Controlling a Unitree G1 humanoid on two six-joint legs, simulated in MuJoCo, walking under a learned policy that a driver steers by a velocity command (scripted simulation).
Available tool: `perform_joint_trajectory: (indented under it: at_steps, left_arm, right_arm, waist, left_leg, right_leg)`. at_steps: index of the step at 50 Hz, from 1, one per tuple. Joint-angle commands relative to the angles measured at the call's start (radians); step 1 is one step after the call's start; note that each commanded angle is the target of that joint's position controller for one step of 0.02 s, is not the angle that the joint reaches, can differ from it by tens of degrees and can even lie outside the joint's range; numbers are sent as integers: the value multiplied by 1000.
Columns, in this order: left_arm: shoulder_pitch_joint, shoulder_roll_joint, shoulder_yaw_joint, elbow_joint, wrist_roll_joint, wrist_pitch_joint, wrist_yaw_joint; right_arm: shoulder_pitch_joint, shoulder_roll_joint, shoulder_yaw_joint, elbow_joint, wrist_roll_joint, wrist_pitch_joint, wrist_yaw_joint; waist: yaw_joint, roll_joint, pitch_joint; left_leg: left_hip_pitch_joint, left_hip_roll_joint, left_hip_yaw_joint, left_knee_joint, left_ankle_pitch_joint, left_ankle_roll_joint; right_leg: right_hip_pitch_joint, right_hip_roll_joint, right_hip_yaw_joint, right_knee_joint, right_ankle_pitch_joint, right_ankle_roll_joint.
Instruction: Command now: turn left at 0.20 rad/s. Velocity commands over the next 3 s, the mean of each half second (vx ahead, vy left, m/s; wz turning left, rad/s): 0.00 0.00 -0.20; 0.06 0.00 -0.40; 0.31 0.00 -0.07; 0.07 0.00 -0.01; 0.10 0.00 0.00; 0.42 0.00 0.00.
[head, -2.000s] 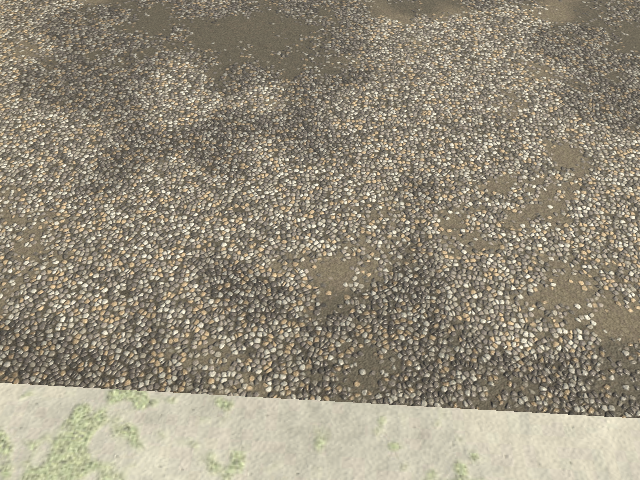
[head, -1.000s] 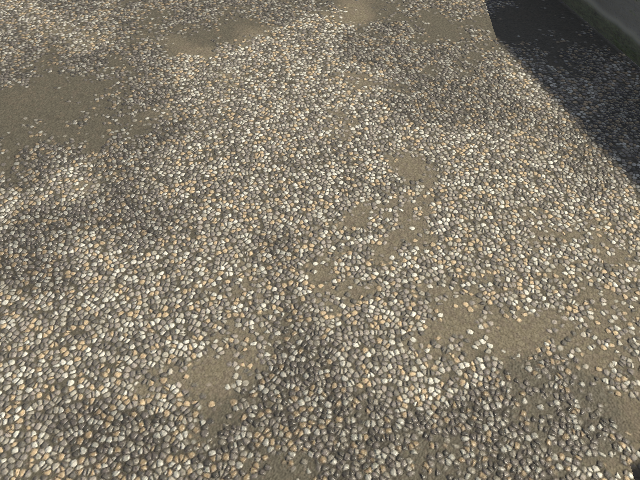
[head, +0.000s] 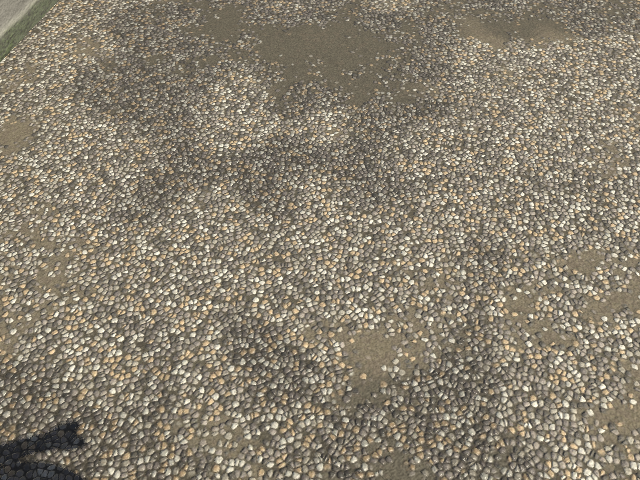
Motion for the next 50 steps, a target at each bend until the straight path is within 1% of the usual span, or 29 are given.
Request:
perform_joint_trajectory:
  at_steps: [1,2,3,4,5,7,9,11,16,20,22,23,25,26,27,28,30,32,34,37,38,40,41,42,43,44,46,48,50]
  left_arm:
    - [-35,133,22,-37,-7,-29,-8]
    - [-39,77,0,-50,13,-38,-16]
    - [-62,86,1,-51,28,-43,-16]
    - [-34,64,-7,-42,28,-47,-21]
    - [-2,56,-13,-23,28,-46,-26]
    - [11,107,-7,-5,16,-46,-29]
    - [4,132,-4,-18,10,-47,-21]
    - [0,118,-9,-37,17,-42,-16]
    - [39,109,3,-79,24,-20,-10]
    - [64,106,16,-117,26,-2,-17]
    - [87,105,24,-135,20,11,-19]
    - [99,121,30,-146,20,19,-17]
    - [74,197,49,-184,22,30,-9]
    - [98,235,60,-200,28,37,-2]
    - [154,243,65,-204,47,35,4]
    - [154,247,66,-207,51,24,11]
    - [72,228,61,-218,21,16,28]
    - [32,209,57,-222,10,34,38]
    - [43,204,61,-216,24,53,43]
    - [30,219,69,-225,17,58,39]
    - [-9,215,65,-242,9,54,38]
    - [7,139,33,-227,12,40,29]
    - [-1,81,15,-232,17,30,22]
    - [31,43,4,-253,14,20,16]
    - [18,114,23,-236,13,6,17]
    - [3,130,28,-215,7,1,18]
    - [21,90,14,-180,24,3,22]
    - [-18,38,-12,-190,34,-11,10]
    - [-2,26,-27,-197,50,-20,5]
  right_arm:
    - [34,-121,-22,-81,-44,-15,7]
    - [-12,-157,-29,-93,-35,-12,13]
    - [-44,-112,-16,-112,-28,-14,19]
    - [-71,-60,5,-97,-35,-15,19]
    - [-79,-41,10,-78,-34,-17,19]
    - [-34,-51,6,-60,-36,-26,20]
    - [-21,-74,-2,-65,-37,-27,10]
    - [-13,-68,-2,-75,-44,-19,-1]
    - [-35,-87,-24,-72,-36,-9,-14]
    - [-83,-110,-46,-62,-29,-24,-19]
    - [-110,-107,-49,-45,-18,-34,-18]
    - [-111,-103,-49,-36,-16,-39,-16]
    - [-117,-69,-42,-49,-38,-50,-10]
    - [-169,-70,-40,-65,-40,-64,-9]
    - [-226,-84,-40,-82,-33,-79,0]
    - [-209,-107,-51,-72,-21,-90,9]
    - [-131,-132,-58,-41,-25,-93,7]
    - [-131,-99,-45,-43,-28,-89,-7]
    - [-158,-47,-18,-52,-44,-94,4]
    - [-103,-61,-17,-21,-35,-106,23]
    - [-61,-64,-15,-6,-48,-114,30]
    - [6,-38,-7,1,-63,-96,26]
    - [64,-74,-10,-2,-72,-85,24]
    - [44,-118,-8,12,-91,-81,26]
    - [-9,-99,-10,5,-72,-92,26]
    - [-68,-61,3,-6,-58,-100,28]
    - [-96,-53,11,17,-39,-107,23]
    - [-139,-42,27,4,-34,-108,21]
    - [-113,-52,34,14,-33,-99,23]
  waist:
    - [-15,-39,-143]
    - [6,124,-118]
    - [-17,120,-73]
    - [12,112,-63]
    - [24,102,-53]
    - [-12,51,-12]
    - [-27,37,-23]
    - [-34,35,-50]
    - [-6,46,-71]
    - [19,91,-95]
    - [41,74,-86]
    - [47,14,-73]
    - [18,-244,-33]
    - [62,-307,-10]
    - [107,-286,-43]
    - [82,-212,-83]
    - [27,-150,-127]
    - [5,-156,-134]
    - [16,-149,-146]
    - [27,-215,-180]
    - [3,-203,-188]
    - [-33,-203,-199]
    - [-48,-50,-203]
    - [14,180,-184]
    - [11,146,-107]
    - [23,107,-48]
    - [37,87,6]
    - [38,37,79]
    - [33,33,34]
  left_leg:
    - [255,68,-77,-181,301,95]
    - [134,120,-195,-247,104,155]
    - [76,140,-256,-321,-33,179]
    - [68,122,-226,-344,-102,152]
    - [79,87,-173,-341,-101,113]
    - [159,46,-110,-309,79,78]
    - [238,40,-82,-266,233,83]
    - [280,57,-77,-251,310,110]
    - [277,131,-74,-246,405,166]
    - [221,197,-57,-207,405,204]
    - [162,195,-29,-155,346,193]
    - [144,157,32,-112,275,163]
    - [20,-32,172,120,35,49]
    - [-164,-108,157,259,-114,6]
    - [-325,-114,44,473,-276,-14]
    - [-386,-116,-47,646,-307,-27]
    - [-378,-79,-87,676,-228,-36]
    - [-286,-73,-60,525,-161,-38]
    - [-206,-87,-25,289,-99,-15]
    - [-56,-114,5,64,-29,5]
    - [31,-105,20,-38,63,24]
    - [317,-66,42,-105,157,47]
    - [448,109,-148,-158,279,101]
    - [317,274,-381,-260,213,218]
    - [178,274,-428,-345,-41,252]
    - [108,216,-381,-384,-232,236]
    - [16,157,-309,-455,-385,176]
    - [-36,118,-250,-458,-239,157]
    - [47,110,-223,-426,-113,164]
  right_leg:
    - [-48,-122,176,-122,-24,-86]
    - [-24,-30,87,-97,-116,-17]
    - [16,-20,102,-73,-84,13]
    - [49,-41,127,-119,-38,9]
    - [75,-57,138,-166,-9,-5]
    - [24,-59,168,-203,31,-27]
    - [-26,-44,174,-183,49,-21]
    - [-64,-27,177,-135,32,-9]
    - [-138,-5,171,21,-5,7]
    - [-150,-2,167,148,-70,-4]
    - [-120,-8,184,130,-38,-27]
    - [-128,-11,227,75,32,-48]
    - [-104,-111,508,-121,174,-163]
    - [4,-175,649,-184,247,-250]
    - [115,-232,742,-202,333,-317]
    - [151,-257,739,-170,448,-346]
    - [143,-234,639,-127,503,-298]
    - [93,-174,576,-140,435,-243]
    - [103,-118,539,-117,363,-198]
    - [83,-104,576,-119,301,-189]
    - [35,-104,579,-115,209,-175]
    - [-177,-42,540,-97,-26,-120]
    - [-309,47,460,113,-218,-48]
    - [-342,88,426,195,-366,3]
    - [-313,23,403,242,-286,32]
    - [-272,-14,380,227,-191,38]
    - [-167,-40,340,141,-100,30]
    - [-110,-31,296,108,-13,20]
    - [-78,-23,263,37,-11,23]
